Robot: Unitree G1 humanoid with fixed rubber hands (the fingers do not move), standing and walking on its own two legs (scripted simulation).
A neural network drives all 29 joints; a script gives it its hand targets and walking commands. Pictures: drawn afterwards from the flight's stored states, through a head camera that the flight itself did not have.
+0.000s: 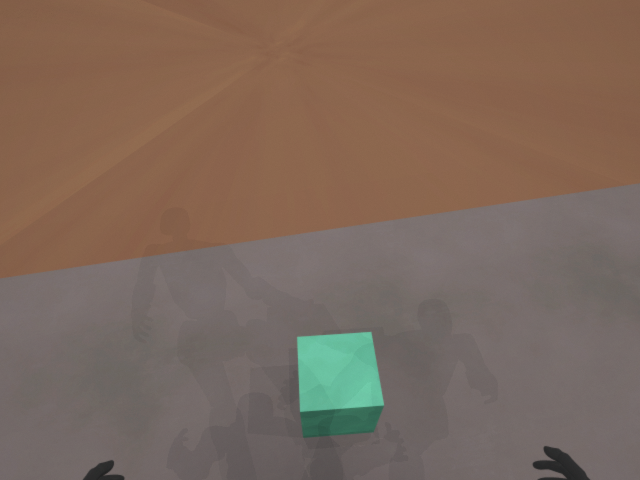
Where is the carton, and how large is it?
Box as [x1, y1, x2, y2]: [297, 332, 383, 437]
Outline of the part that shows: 370,332 297,337 300,415 303,437 373,431 382,409 383,402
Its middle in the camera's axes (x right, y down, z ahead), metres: +0.05 +0.43 +1.12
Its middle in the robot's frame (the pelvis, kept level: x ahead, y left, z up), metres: +0.46 -0.04 -0.66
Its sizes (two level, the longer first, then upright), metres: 0.210 0.200 0.250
